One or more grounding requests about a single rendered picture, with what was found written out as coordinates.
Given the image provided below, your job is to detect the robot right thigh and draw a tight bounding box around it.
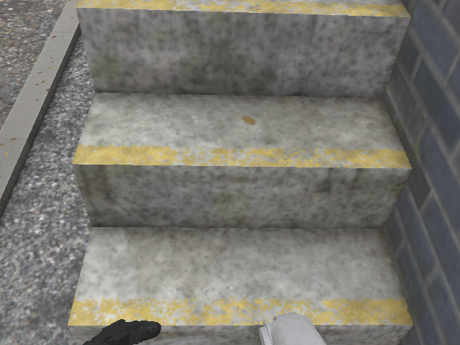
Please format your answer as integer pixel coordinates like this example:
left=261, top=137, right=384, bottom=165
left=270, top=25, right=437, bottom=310
left=259, top=312, right=326, bottom=345

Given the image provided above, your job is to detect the left robot hand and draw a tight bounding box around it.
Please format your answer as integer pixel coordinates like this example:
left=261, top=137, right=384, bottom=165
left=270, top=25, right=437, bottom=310
left=83, top=319, right=161, bottom=345

